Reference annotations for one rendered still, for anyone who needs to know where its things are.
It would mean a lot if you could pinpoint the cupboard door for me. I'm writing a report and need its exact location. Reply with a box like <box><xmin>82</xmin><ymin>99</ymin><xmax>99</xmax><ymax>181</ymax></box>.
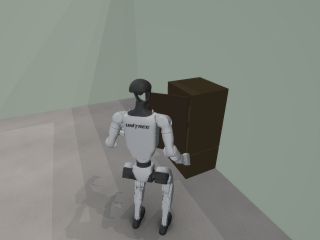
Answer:
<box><xmin>145</xmin><ymin>92</ymin><xmax>189</xmax><ymax>154</ymax></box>

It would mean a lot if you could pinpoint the right robot forearm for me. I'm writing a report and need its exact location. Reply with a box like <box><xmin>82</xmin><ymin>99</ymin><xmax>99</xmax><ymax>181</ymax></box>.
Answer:
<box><xmin>170</xmin><ymin>146</ymin><xmax>187</xmax><ymax>164</ymax></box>

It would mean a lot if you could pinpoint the right robot hand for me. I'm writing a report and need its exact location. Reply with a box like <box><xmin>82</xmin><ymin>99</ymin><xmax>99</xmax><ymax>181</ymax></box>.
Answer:
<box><xmin>183</xmin><ymin>153</ymin><xmax>191</xmax><ymax>166</ymax></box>

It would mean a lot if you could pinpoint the robot left upper arm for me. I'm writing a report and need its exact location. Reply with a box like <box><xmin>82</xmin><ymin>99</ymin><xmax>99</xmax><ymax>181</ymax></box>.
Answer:
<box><xmin>106</xmin><ymin>111</ymin><xmax>127</xmax><ymax>148</ymax></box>

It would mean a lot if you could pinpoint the left robot hand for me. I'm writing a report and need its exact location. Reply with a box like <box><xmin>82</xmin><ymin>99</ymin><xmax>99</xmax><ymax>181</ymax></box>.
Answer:
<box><xmin>119</xmin><ymin>123</ymin><xmax>125</xmax><ymax>136</ymax></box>

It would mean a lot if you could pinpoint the robot left foot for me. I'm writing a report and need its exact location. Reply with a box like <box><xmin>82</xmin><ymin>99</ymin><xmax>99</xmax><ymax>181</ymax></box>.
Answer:
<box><xmin>132</xmin><ymin>206</ymin><xmax>146</xmax><ymax>229</ymax></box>

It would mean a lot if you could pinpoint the robot right upper arm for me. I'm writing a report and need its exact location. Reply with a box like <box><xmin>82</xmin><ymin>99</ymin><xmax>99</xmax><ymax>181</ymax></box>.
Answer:
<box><xmin>155</xmin><ymin>113</ymin><xmax>175</xmax><ymax>158</ymax></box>

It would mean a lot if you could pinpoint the humanoid robot head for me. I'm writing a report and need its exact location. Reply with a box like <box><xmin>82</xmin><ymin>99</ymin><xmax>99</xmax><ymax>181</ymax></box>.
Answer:
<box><xmin>127</xmin><ymin>79</ymin><xmax>154</xmax><ymax>117</ymax></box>

